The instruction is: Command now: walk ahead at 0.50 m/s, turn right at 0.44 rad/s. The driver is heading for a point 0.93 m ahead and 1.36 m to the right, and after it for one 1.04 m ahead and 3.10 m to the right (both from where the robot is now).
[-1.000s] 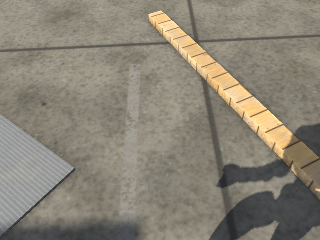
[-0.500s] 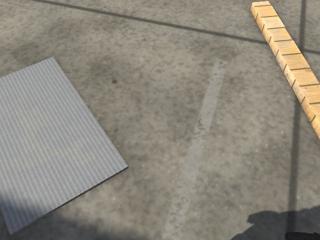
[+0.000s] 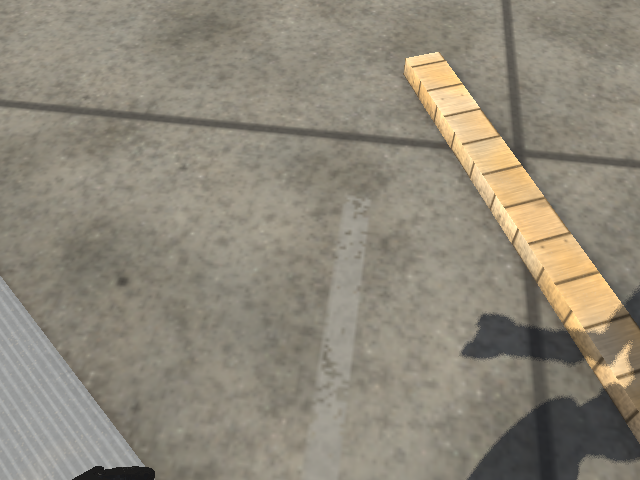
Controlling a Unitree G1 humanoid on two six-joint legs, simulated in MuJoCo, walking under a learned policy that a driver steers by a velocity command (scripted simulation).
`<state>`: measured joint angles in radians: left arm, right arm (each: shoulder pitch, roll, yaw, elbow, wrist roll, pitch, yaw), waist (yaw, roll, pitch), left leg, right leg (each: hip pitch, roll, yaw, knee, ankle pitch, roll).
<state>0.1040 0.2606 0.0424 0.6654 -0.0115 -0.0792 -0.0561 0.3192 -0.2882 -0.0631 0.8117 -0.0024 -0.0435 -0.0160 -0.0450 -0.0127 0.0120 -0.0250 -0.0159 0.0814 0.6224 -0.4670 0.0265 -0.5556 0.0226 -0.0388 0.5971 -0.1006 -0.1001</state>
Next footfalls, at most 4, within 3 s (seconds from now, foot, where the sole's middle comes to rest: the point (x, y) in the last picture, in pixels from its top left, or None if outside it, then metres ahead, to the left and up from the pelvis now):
0.44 left None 0.45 0.08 -0.75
0.96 right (457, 407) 0.58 -0.28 -0.75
1.44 left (443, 274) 0.92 -0.31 -0.75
1.92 right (611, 295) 0.80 -0.66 -0.69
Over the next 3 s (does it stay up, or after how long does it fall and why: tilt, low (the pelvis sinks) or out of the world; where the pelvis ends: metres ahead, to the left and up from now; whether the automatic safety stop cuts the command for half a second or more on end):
stays up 0.95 -1.04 0.01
